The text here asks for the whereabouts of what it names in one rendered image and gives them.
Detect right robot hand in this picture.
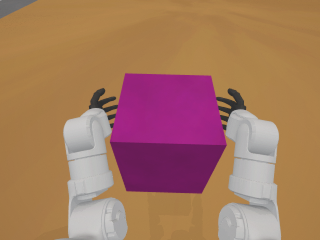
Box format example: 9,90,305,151
216,88,246,130

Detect robot left upper arm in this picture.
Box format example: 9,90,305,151
55,197,128,240

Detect carton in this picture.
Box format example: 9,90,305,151
110,73,227,194

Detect robot right forearm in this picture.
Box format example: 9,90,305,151
225,109,281,235

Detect robot right upper arm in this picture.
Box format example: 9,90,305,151
218,202,281,240

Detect robot left forearm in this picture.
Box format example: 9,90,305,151
63,108,114,236

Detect left robot hand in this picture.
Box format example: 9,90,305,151
89,88,118,128

